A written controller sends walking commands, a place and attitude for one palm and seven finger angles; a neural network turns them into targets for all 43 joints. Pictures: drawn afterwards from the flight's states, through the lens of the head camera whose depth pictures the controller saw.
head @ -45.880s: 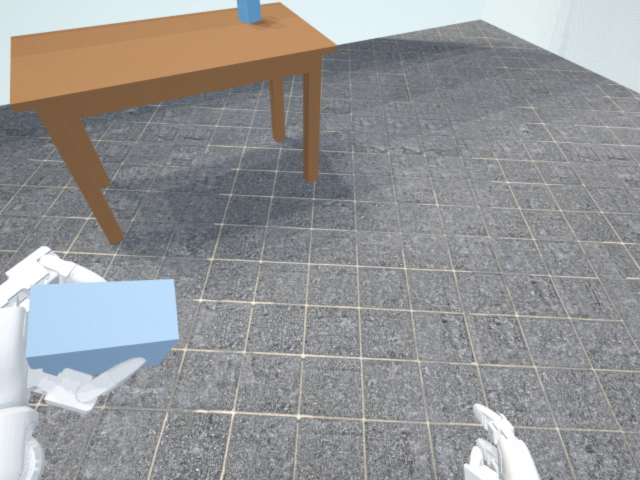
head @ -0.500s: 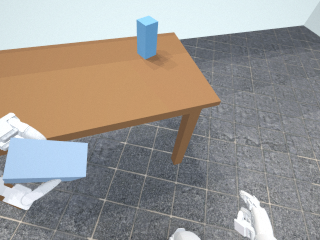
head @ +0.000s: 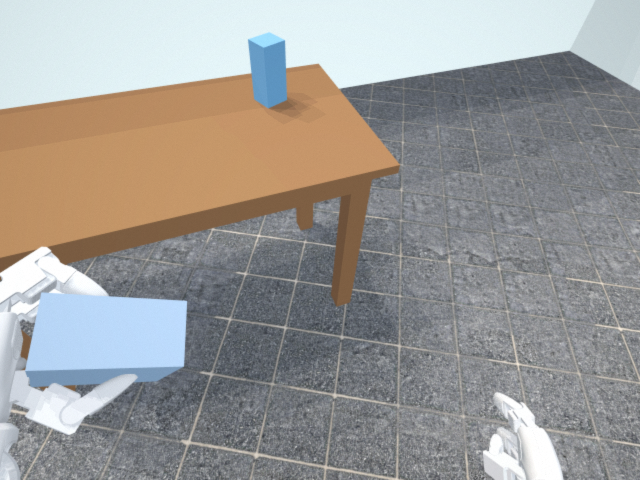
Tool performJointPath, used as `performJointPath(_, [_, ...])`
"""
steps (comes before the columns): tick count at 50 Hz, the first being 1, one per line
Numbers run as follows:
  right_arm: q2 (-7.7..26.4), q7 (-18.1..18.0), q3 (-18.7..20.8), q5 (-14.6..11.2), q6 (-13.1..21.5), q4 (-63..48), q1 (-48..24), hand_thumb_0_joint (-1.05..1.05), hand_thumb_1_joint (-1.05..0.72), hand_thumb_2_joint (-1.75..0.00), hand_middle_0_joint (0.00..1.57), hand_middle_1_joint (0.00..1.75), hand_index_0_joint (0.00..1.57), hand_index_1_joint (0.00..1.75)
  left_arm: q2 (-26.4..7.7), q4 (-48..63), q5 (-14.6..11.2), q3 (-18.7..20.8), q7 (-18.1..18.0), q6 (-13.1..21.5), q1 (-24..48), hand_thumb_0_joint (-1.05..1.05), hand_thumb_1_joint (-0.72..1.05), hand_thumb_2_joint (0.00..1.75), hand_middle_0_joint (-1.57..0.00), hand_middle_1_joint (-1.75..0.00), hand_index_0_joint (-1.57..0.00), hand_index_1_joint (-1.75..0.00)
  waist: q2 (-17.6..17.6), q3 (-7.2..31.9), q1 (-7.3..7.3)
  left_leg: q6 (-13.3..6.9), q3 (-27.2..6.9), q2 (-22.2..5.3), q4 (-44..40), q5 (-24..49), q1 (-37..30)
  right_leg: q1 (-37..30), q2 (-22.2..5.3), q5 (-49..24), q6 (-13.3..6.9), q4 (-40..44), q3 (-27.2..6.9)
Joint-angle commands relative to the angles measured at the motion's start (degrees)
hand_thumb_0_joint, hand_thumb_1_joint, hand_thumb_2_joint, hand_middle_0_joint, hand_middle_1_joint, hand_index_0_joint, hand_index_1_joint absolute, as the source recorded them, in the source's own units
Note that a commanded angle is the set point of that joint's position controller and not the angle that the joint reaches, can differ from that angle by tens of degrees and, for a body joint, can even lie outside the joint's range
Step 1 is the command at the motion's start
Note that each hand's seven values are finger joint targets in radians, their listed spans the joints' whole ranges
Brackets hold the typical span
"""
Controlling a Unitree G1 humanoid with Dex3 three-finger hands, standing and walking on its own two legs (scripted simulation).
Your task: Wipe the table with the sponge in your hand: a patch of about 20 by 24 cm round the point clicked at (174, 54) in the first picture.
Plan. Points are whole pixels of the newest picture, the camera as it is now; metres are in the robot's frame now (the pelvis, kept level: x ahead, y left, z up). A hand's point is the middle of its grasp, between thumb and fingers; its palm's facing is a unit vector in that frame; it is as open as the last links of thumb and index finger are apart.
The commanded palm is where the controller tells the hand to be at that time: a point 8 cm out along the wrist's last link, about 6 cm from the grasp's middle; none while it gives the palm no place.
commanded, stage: stop stepping back and stand still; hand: left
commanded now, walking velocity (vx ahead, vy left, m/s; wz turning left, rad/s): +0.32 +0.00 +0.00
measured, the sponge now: (129, 344) +0.23 +0.19 +0.13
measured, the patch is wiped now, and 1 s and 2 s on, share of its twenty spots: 0.90 0.90 0.90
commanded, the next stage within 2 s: stand and wait in 0.60 s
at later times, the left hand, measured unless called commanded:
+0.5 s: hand (37, 438) +0.14 +0.21 +0.17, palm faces +0.37 -0.85 -0.38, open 10.0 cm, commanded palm +0.09 +0.26 +0.18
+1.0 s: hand (30, 388) +0.17 +0.23 +0.16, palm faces +0.39 -0.82 -0.41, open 10.0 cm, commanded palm +0.12 +0.27 +0.18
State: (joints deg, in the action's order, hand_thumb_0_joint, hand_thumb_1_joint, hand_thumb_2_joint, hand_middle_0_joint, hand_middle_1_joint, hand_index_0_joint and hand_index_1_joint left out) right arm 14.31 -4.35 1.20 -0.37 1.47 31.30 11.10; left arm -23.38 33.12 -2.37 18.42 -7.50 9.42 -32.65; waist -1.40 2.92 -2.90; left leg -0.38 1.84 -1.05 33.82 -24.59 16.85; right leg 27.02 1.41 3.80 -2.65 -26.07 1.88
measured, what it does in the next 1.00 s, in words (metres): steps on the spot: left foot, then right foot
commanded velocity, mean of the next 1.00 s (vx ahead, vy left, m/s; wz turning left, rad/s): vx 0.11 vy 0.01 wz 0.00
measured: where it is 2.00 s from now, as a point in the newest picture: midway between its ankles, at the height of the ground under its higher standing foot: outside the picture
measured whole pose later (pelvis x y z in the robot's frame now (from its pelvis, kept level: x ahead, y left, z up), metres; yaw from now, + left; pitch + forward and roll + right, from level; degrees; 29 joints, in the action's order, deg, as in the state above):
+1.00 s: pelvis -0.04 -0.01 +0.01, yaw +2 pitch +0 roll -1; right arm 12.3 -3.5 -0.8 -0.8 5.6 33.7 9.4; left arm -21.5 27.2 -2.6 18.5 -8.6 7.4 -27.8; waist 0.9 -0.5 -0.8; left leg 0.4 1.9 -1.9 28.7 -15.2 13.6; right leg 12.2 2.6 14.2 -2.9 -26.1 3.6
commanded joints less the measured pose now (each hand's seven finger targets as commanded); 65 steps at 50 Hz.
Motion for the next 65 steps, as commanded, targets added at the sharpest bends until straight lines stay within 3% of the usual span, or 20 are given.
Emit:
performJointPath(1, [7.4, -1.0, 1.2, -1.1, 3.8, -10.2, -4.2, 0.0, -0.9, -0.9, 0.2, 0.3, 0.2, 0.3, -8.5, 11.7, -0.4, 7.6, -3.3, 3.2, 6.6, 0.0, 0.1, 1.3, -1.2, -1.6, -1.2, -1.6, 18.7, 4.5, 2.12, -6.7, -19.2, -15.0, -23.3, -9.0, 0.2, -5.4, -0.9, 18.4, 4.1, -12.1, -1.6])
performJointPath(4, [5.2, -0.5, 1.2, -0.8, 6.0, -7.2, -2.9, 0.0, -0.9, -0.9, 0.2, 0.3, 0.2, 0.3, -8.0, 7.8, -0.1, 8.3, -3.4, 1.4, 7.9, 0.0, 0.1, 1.3, -1.2, -1.6, -1.2, -1.6, 14.3, 0.4, 0.95, -8.3, -17.3, -14.1, -24.2, -11.9, 7.1, -1.3, 0.0, 17.9, 4.9, -30.1, -3.8])
performJointPath(6, [5.3, 0.3, 1.1, -1.3, 7.2, -5.9, -2.7, 0.0, -0.9, -0.9, 0.2, 0.3, 0.2, 0.3, -5.8, 9.6, 0.3, 4.8, -2.7, 1.1, 11.6, 0.0, 0.1, 1.3, -1.2, -1.6, -1.2, -1.6, 13.0, 0.8, 1.85, -7.1, -10.7, -11.4, -20.6, -8.1, 3.2, -2.7, -1.1, 17.3, 5.0, -22.0, -1.9])
performJointPath(10, [6.6, -0.1, 0.1, -0.4, 8.3, -4.1, -4.9, 0.0, -0.9, -0.9, 0.2, 0.3, 0.2, 0.3, -3.5, 3.2, 1.0, 1.7, -2.3, -0.1, 14.2, 0.0, 0.1, 1.3, -1.2, -1.6, -1.2, -1.6, 6.7, -2.3, 2.53, -4.1, -7.0, -6.6, -9.5, -10.6, 7.8, -15.5, -0.3, 15.5, 2.7, 2.5, 1.2])
performJointPath(11, [6.6, -0.2, 0.3, 0.0, 8.2, -3.7, -5.5, 0.0, -0.9, -0.9, 0.2, 0.3, 0.2, 0.3, -4.0, 3.1, 1.3, 1.2, -2.0, -0.2, 16.8, 0.0, 0.1, 1.3, -1.2, -1.6, -1.2, -1.6, 1.7, -3.8, 1.94, -3.3, -4.0, -3.5, -1.8, -8.5, 9.7, -13.9, -4.2, 18.6, 0.0, 6.0, -5.1])
performJointPath(13, [6.0, -0.1, 0.9, 0.2, 8.0, -2.9, -6.5, 0.0, -0.9, -0.9, 0.2, 0.3, 0.2, 0.3, -7.4, 4.6, 0.6, 3.4, -1.7, 0.1, 22.5, 0.0, 0.1, 1.3, -1.2, -1.6, -1.2, -1.6, -10.7, -1.8, 1.69, -1.7, -0.5, 0.0, 16.8, -1.6, 11.6, -11.1, -18.1, 25.8, -6.8, 15.8, -26.3])
performJointPath(14, [6.3, 0.1, 1.9, -0.2, 8.2, -2.0, -4.5, 0.0, -0.9, -0.9, 0.2, 0.3, 0.2, 0.3, -7.5, 2.7, 0.4, 3.6, -1.4, 0.5, 22.1, 0.0, 0.1, 1.3, -1.2, -1.6, -1.2, -1.6, -11.2, -0.3, 2.15, -1.0, -2.4, -0.4, 22.2, -0.6, 12.2, -12.2, -18.5, 27.5, -6.4, 16.7, -27.5])
performJointPath(18, [3.5, 0.5, 0.4, -0.2, 6.3, -3.7, -5.7, 0.0, -0.9, -0.9, 0.2, 0.3, 0.2, 0.3, -9.3, 5.7, -0.1, 7.0, -1.4, 1.2, 13.9, 0.0, 0.1, 1.3, -1.2, -1.6, -1.2, -1.6, -3.2, 0.4, 2.25, -1.7, -0.9, -2.4, 8.3, 1.0, 2.1, -6.4, -16.6, 24.8, -6.2, 12.5, -16.8])
performJointPath(21, [3.2, -0.2, -0.1, 0.2, 5.9, -5.0, -5.7, 0.0, -0.9, -0.9, 0.2, 0.3, 0.2, 0.3, -6.5, 5.6, -0.9, 6.0, -2.1, 1.3, 7.6, 0.0, 0.1, 1.3, -1.2, -1.6, -1.2, -1.6, 0.8, 1.6, 1.41, -2.2, 1.0, -1.1, -7.3, 2.1, -7.3, -4.5, -10.7, 29.4, -3.1, 6.0, -9.9])
performJointPath(24, [5.1, -0.4, -0.3, -0.4, 5.9, -6.0, -5.9, 0.0, -0.9, -0.9, 0.2, 0.3, 0.2, 0.3, -6.6, 6.9, -0.6, 6.3, -2.9, 0.9, 9.9, 0.0, 0.1, 1.3, -1.2, -1.6, -1.2, -1.6, 14.9, -0.2, 2.07, -8.7, -20.6, -14.9, -21.8, -18.1, -1.0, -4.7, 0.4, 22.1, 2.8, -13.0, 0.2])
performJointPath(28, [5.1, -0.5, -0.3, -0.5, 6.7, -4.9, -5.5, 0.0, -0.9, -0.9, 0.2, 0.3, 0.2, 0.3, -5.4, 0.8, 0.2, 6.0, -2.4, -0.6, 9.4, 0.0, 0.1, 1.3, -1.2, -1.6, -1.2, -1.6, 7.9, -4.0, 2.96, -5.1, -9.7, -8.6, -14.0, -12.4, 10.9, -16.4, -0.8, 15.6, 2.7, -1.5, 0.2])
performJointPath(29, [5.0, -0.4, -0.1, -0.5, 6.9, -4.8, -5.8, 0.0, -0.9, -0.9, 0.2, 0.3, 0.2, 0.3, -5.0, 0.6, 0.4, 4.8, -2.1, -0.5, 11.3, 0.0, 0.1, 1.3, -1.2, -1.6, -1.2, -1.6, 2.2, -4.7, 2.71, -3.9, -5.7, -5.4, -6.9, -5.8, 10.4, -15.8, -3.4, 14.3, 1.4, 4.0, -4.1])
performJointPath(31, [5.0, 0.3, 0.9, -0.5, 7.2, -4.5, -5.5, 0.0, -0.9, -0.9, 0.2, 0.3, 0.2, 0.3, -5.7, 1.1, 0.5, 4.0, -1.6, -0.2, 14.3, 0.0, 0.1, 1.3, -1.2, -1.6, -1.2, -1.6, -12.8, -2.8, 1.96, -1.1, -0.8, -0.1, 12.0, 1.6, 11.2, -14.4, -16.2, 18.0, -3.1, 14.9, -24.1])
performJointPath(33, [5.6, 0.9, 1.3, -0.5, 7.6, -3.9, -4.5, 0.0, -0.9, -0.9, 0.2, 0.3, 0.2, 0.3, -5.5, 0.9, 0.1, 3.7, -1.0, 0.8, 15.4, 0.0, 0.1, 1.3, -1.2, -1.6, -1.2, -1.6, -5.2, -2.6, 2.03, -0.5, -3.1, -1.6, 16.1, 2.6, 9.9, -14.1, -18.4, 9.6, -5.0, 15.2, -24.0])
performJointPath(35, [4.5, 1.0, 0.5, -0.4, 7.9, -4.3, -4.8, 0.0, -0.9, -0.9, 0.2, 0.3, 0.2, 0.3, -6.8, 5.9, 0.2, 4.4, -1.2, 2.0, 16.7, 0.0, 0.1, 1.3, -1.2, -1.6, -1.2, -1.6, -1.1, 0.2, 2.13, -1.4, -2.9, -2.8, 5.0, 3.4, 5.6, -17.8, -17.7, -3.8, -5.3, 8.8, -17.5])
performJointPath(37, [4.1, 0.6, 0.1, -0.1, 8.1, -4.4, -4.8, 0.0, -0.9, -0.9, 0.2, 0.3, 0.2, 0.3, -7.4, 8.8, 0.2, 5.2, -1.9, 2.5, 15.2, 0.0, 0.1, 1.3, -1.2, -1.6, -1.2, -1.6, 1.9, 4.4, 1.93, -1.5, -1.7, -1.9, -6.9, 13.0, -3.4, -19.0, -13.7, -4.9, -2.5, 3.5, -11.3])
performJointPath(40, [5.4, 0.2, 0.7, -0.3, 7.9, -5.7, -6.3, 0.0, -0.9, -0.9, 0.2, 0.3, 0.2, 0.3, -7.2, 10.4, -0.2, 5.8, -3.1, 2.1, 11.1, 0.0, 0.1, 1.3, -1.2, -1.6, -1.2, -1.6, 7.5, 5.5, 3.8, -3.6, -9.1, -8.3, -10.8, 22.8, -8.5, -15.6, -5.5, 2.2, 2.4, 1.0, -5.6])
performJointPath(42, [5.1, 0.1, 0.7, -0.8, 7.7, -5.8, -5.9, 0.0, -0.9, -0.9, 0.2, 0.3, 0.2, 0.3, -7.0, 7.0, -0.4, 6.7, -3.1, 1.1, 8.2, 0.0, 0.1, 1.3, -1.2, -1.6, -1.2, -1.6, 2.9, 3.6, 3.34, -2.9, -7.1, -6.8, -8.4, 21.2, -5.0, -17.1, -5.1, 0.6, 2.5, 3.2, -6.4])
performJointPath(48, [4.8, 0.5, 0.7, -0.8, 6.6, -6.0, -5.9, 0.0, -0.9, -0.9, 0.2, 0.3, 0.2, 0.3, -5.9, 4.3, -0.8, 6.5, -2.4, 1.0, 6.3, 0.0, 0.1, 1.3, -1.2, -1.6, -1.2, -1.6, 2.2, 6.2, 2.5, -0.9, -4.1, -5.1, -6.7, 28.3, -5.9, -21.5, -7.1, -12.8, 1.5, 2.4, -6.3])
performJointPath(65, [4.7, -0.4, -0.1, -0.2, 6.2, -6.8, -7.6, 0.0, -0.9, -0.9, 0.2, 0.3, 0.2, 0.3, -6.2, 6.9, -0.8, 5.4, -2.7, 0.6, 9.6, 0.0, 0.1, 1.3, -1.2, -1.6, -1.2, -1.6, 5.9, 3.8, 3.15, -1.1, -5.6, -5.4, -12.9, 18.6, -5.0, -18.5, -4.5, -0.4, 2.3, 4.9, -4.6])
